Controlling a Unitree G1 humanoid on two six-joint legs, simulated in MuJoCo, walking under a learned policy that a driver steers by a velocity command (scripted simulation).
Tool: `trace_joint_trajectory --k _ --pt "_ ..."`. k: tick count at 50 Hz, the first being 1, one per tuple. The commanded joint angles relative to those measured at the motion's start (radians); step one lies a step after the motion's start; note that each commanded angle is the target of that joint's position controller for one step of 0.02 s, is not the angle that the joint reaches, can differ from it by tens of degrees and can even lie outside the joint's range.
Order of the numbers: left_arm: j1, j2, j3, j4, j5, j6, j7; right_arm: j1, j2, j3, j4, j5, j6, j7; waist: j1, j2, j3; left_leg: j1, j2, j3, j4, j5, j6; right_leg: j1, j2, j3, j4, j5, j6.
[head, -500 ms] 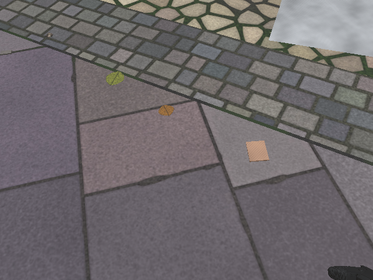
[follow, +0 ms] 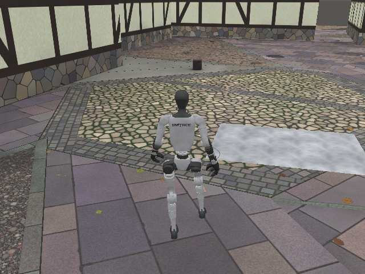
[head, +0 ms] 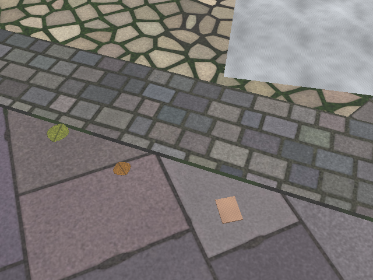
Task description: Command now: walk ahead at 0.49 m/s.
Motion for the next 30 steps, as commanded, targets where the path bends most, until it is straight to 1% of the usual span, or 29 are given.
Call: trace_joint_trajectory --k 1,4,6,7,8,9,10,11,12,13,14,15,16,17,18,19,20,21,23,26,28,30 --pt "-0.099 0.031 0.000 -0.080 -0.007 -0.023 -0.015 -0.003 -0.174 -0.036 -0.050 0.010 -0.008 -0.009 -0.006 0.074 0.045 -0.067 0.260 -0.131 -0.106 0.181 0.131 0.070 0.031 -0.038 -0.146 0.123 -0.001" --pt "-0.185 0.036 0.000 -0.115 -0.014 -0.031 -0.036 0.053 -0.178 -0.035 -0.020 0.011 0.013 -0.012 -0.033 0.080 0.060 0.053 0.302 -0.148 -0.056 0.215 0.130 0.028 0.052 -0.042 -0.224 0.079 -0.019" --pt "-0.206 0.046 0.002 -0.133 -0.014 -0.035 -0.049 0.069 -0.186 -0.038 -0.006 0.011 0.028 -0.017 -0.024 0.093 0.054 0.133 0.333 -0.163 -0.006 0.291 0.118 0.021 0.068 -0.043 -0.261 -0.005 -0.042" --pt "-0.192 0.055 0.006 -0.133 -0.014 -0.036 -0.053 0.067 -0.192 -0.040 -0.003 0.011 0.034 -0.020 -0.008 0.105 0.040 0.161 0.342 -0.165 0.025 0.353 0.108 0.050 0.078 -0.048 -0.276 -0.047 -0.056" --pt "-0.153 0.072 0.013 -0.125 -0.012 -0.037 -0.054 0.054 -0.203 -0.042 -0.004 0.011 0.038 -0.023 0.020 0.123 0.011 0.175 0.339 -0.159 0.076 0.485 0.097 0.119 0.101 -0.065 -0.286 -0.089 -0.073" --pt "-0.060 0.099 0.028 -0.102 -0.010 -0.038 -0.050 0.033 -0.211 -0.043 -0.007 0.011 0.043 -0.026 0.079 0.133 -0.051 0.165 0.316 -0.134 0.186 0.658 0.081 0.260 0.133 -0.094 -0.310 -0.093 -0.098" --pt "0.096 0.149 0.052 -0.058 -0.006 -0.037 -0.041 0.020 -0.195 -0.034 -0.016 0.006 0.046 -0.029 0.156 0.121 -0.160 0.084 0.267 -0.093 0.369 0.697 0.051 0.505 0.125 -0.090 -0.313 -0.043 -0.137" --pt "0.292 0.226 0.072 -0.024 0.005 -0.030 -0.027 0.018 -0.141 -0.010 -0.050 -0.022 0.040 -0.032 0.220 0.005 -0.328 -0.146 0.205 -0.053 0.691 0.390 0.015 0.837 -0.079 0.138 -0.257 0.017 -0.210" --pt "0.308 0.266 0.080 -0.004 0.004 -0.027 -0.034 0.156 -0.028 0.021 -0.057 -0.009 0.018 -0.020 0.137 -0.249 -0.438 -0.544 0.025 -0.088 0.990 -0.361 -0.040 1.137 -0.275 0.610 -0.360 -0.202 -0.366" --pt "0.299 0.155 0.054 -0.014 -0.008 -0.023 -0.031 0.069 -0.146 -0.003 -0.048 0.014 0.000 -0.014 0.189 -0.131 -0.374 -0.660 0.075 -0.187 1.078 -0.389 -0.033 1.103 -0.246 0.622 -0.427 -0.313 -0.329" --pt "0.230 0.126 0.042 -0.018 -0.007 -0.021 -0.026 -0.032 -0.179 -0.015 -0.082 0.035 -0.011 -0.009 0.181 -0.086 -0.223 -0.707 0.122 -0.158 1.075 -0.299 -0.028 0.971 -0.211 0.463 -0.452 -0.258 -0.290" --pt "0.170 0.118 0.037 -0.022 -0.003 -0.019 -0.026 -0.081 -0.162 -0.011 -0.093 0.028 -0.015 -0.011 0.149 0.001 -0.143 -0.679 0.167 -0.129 1.029 -0.215 -0.035 0.831 -0.171 0.364 -0.479 -0.143 -0.272" --pt "0.129 0.099 0.032 -0.024 0.003 -0.020 -0.029 -0.100 -0.153 -0.015 -0.095 0.011 -0.012 -0.012 0.120 0.022 -0.083 -0.649 0.192 -0.121 0.971 -0.166 -0.047 0.723 -0.135 0.294 -0.512 -0.056 -0.267" --pt "0.109 0.087 0.028 -0.024 0.012 -0.024 -0.030 -0.076 -0.139 -0.015 -0.092 0.008 -0.004 -0.010 0.086 -0.004 -0.074 -0.589 0.215 -0.127 0.944 -0.131 -0.055 0.651 -0.115 0.251 -0.543 -0.017 -0.264" --pt "0.100 0.081 0.029 -0.020 0.009 -0.029 -0.032 -0.055 -0.118 -0.012 -0.083 0.008 0.007 -0.010 0.069 -0.014 -0.068 -0.554 0.220 -0.122 0.918 -0.119 -0.065 0.608 -0.099 0.219 -0.574 0.004 -0.269" --pt "0.098 0.089 0.031 -0.010 0.003 -0.037 -0.033 -0.042 -0.099 -0.008 -0.080 0.006 0.017 -0.012 0.055 -0.021 -0.061 -0.541 0.224 -0.113 0.892 -0.112 -0.077 0.572 -0.097 0.187 -0.595 0.032 -0.277" --pt "0.099 0.100 0.035 0.000 -0.002 -0.042 -0.032 -0.057 -0.090 -0.005 -0.086 0.002 0.024 -0.014 0.050 -0.018 -0.041 -0.549 0.231 -0.108 0.856 -0.096 -0.089 0.543 -0.094 0.157 -0.616 0.053 -0.282" --pt "0.103 0.112 0.038 0.011 -0.002 -0.044 -0.029 -0.090 -0.086 -0.002 -0.099 -0.003 0.028 -0.016 0.054 -0.014 -0.020 -0.569 0.234 -0.102 0.806 -0.061 -0.100 0.526 -0.089 0.129 -0.633 0.065 -0.283" --pt "0.123 0.129 0.043 0.029 -0.001 -0.040 -0.021 -0.163 -0.076 0.003 -0.120 -0.007 0.026 -0.014 0.073 -0.005 0.003 -0.587 0.236 -0.096 0.676 0.058 -0.108 0.525 -0.068 0.076 -0.651 0.061 -0.269" --pt "0.158 0.149 0.047 0.052 -0.007 -0.032 -0.013 -0.271 -0.060 0.011 -0.142 -0.003 0.014 -0.004 0.114 -0.005 0.023 -0.536 0.204 -0.067 0.468 0.225 -0.102 0.525 -0.035 0.009 -0.656 0.030 -0.232" --pt "0.205 0.166 0.051 0.077 -0.014 -0.026 -0.012 -0.333 -0.064 0.011 -0.161 0.003 0.008 0.003 0.140 -0.007 0.030 -0.518 0.185 -0.058 0.396 0.266 -0.097 0.563 -0.054 0.012 -0.647 -0.007 -0.225" --pt "0.228 0.173 0.054 0.099 -0.020 -0.017 -0.010 -0.371 -0.077 0.007 -0.179 0.008 0.005 0.012 0.144 -0.015 0.041 -0.533 0.180 -0.073 0.346 0.248 -0.077 0.629 -0.088 0.025 -0.621 -0.017 -0.214"
Keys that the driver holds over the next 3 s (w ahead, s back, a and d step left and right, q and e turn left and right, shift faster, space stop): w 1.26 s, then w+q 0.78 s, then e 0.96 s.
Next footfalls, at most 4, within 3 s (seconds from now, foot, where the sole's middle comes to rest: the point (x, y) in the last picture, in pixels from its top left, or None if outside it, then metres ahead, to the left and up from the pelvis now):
0.20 right None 0.31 -0.15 -0.78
0.72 left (149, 255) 0.59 0.11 -0.78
1.28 right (200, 180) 0.90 -0.11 -0.78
1.82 left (134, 138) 1.15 0.17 -0.78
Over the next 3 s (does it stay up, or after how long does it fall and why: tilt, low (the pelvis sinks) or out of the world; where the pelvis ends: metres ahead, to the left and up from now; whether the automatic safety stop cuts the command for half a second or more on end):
stays up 1.33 0.19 0.00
